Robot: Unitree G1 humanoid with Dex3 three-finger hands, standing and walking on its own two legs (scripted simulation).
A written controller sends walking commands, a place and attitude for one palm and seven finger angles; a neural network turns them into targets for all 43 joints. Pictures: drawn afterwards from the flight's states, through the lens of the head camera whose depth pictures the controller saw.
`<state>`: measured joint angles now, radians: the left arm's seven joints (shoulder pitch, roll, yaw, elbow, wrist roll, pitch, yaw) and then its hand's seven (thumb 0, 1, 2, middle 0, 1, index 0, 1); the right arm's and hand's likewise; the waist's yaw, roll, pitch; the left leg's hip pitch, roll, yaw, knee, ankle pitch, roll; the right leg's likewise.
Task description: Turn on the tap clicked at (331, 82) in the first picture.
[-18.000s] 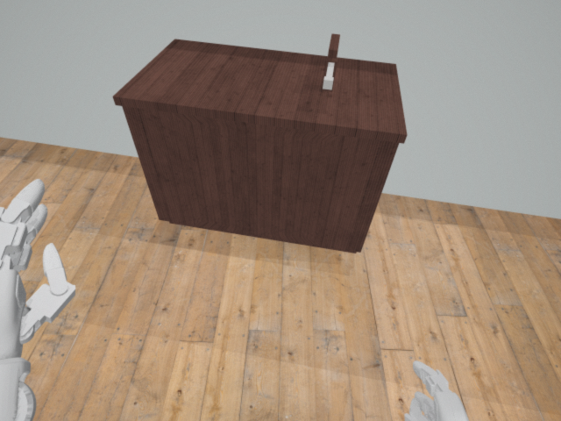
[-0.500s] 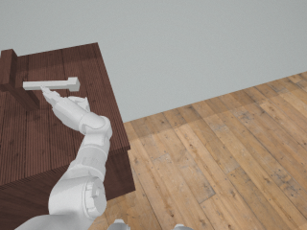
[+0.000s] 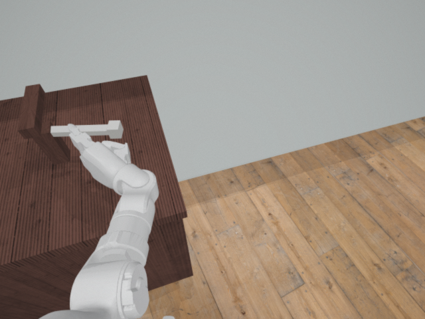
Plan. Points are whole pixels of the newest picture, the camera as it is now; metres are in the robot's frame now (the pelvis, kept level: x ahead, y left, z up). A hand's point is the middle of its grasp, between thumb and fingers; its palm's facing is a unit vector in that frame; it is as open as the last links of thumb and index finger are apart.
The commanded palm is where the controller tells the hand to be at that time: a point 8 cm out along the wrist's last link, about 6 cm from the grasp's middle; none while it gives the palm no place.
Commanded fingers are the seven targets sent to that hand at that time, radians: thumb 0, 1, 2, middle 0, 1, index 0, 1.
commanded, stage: lift the hand up off the lever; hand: left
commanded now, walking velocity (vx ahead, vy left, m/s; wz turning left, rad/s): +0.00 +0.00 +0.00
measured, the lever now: (115, 129) +0.50 +0.21 +0.06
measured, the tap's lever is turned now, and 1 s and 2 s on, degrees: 75 75 75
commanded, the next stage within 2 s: draw the hand back beside the body in 1.82 s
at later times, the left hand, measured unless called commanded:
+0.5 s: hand (123, 145) +0.43 +0.17 +0.09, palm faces +0.79 -0.61 -0.11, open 7.8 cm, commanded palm +0.38 +0.18 +0.10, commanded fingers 0.00 0.90 0.90 -0.15 -0.15 -0.15 -0.15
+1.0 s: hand (119, 139) +0.43 +0.18 +0.10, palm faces +0.79 -0.60 -0.12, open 7.8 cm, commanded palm +0.38 +0.19 +0.12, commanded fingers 0.00 0.90 0.90 -0.15 -0.15 -0.15 -0.15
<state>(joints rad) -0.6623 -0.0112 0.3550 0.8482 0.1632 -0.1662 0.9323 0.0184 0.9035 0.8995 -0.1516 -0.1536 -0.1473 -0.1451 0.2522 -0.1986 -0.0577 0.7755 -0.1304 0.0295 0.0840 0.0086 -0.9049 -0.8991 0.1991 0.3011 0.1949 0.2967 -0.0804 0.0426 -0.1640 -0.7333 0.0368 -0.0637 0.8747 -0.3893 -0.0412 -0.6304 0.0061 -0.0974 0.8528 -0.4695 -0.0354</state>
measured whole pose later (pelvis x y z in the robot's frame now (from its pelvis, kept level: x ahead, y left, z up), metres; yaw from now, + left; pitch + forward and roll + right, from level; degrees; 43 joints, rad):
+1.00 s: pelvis +0.01 +0.00 +0.02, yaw +0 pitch +10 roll -1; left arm -0.64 -0.03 0.32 0.74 0.12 -0.03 0.92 0.02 0.90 0.90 -0.15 -0.15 -0.15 -0.15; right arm 0.23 -0.20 -0.05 0.78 -0.10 0.05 0.07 0.01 -0.90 -0.90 0.20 0.30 0.20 0.30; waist -0.06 0.04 -0.14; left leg -0.59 0.03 -0.06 0.76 -0.35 -0.04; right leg -0.49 0.00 -0.09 0.74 -0.43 -0.03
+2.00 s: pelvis +0.00 +0.00 +0.03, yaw +0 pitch +5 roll +0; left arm -0.51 -0.03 0.18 0.51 0.10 0.10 0.76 0.02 0.91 0.90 -0.15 -0.15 -0.14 -0.15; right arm 0.16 -0.18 -0.03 0.76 -0.06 0.09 0.02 0.01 -0.90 -0.90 0.20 0.30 0.20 0.30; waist -0.01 0.03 -0.09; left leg -0.44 0.02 -0.03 0.66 -0.31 -0.03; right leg -0.36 -0.01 -0.07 0.66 -0.39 -0.03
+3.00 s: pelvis +0.01 +0.02 +0.05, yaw -2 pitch -4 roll +0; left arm 0.36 0.30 0.22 -0.30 -0.08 -0.09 0.12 0.02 0.90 0.90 -0.20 -0.29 -0.20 -0.28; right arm 0.19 -0.22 -0.01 0.64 0.00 -0.04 -0.04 0.01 -0.90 -0.90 0.20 0.30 0.20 0.30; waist 0.05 0.06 0.03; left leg -0.13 0.02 0.01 0.44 -0.24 -0.01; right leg -0.05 -0.01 -0.03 0.41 -0.29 -0.01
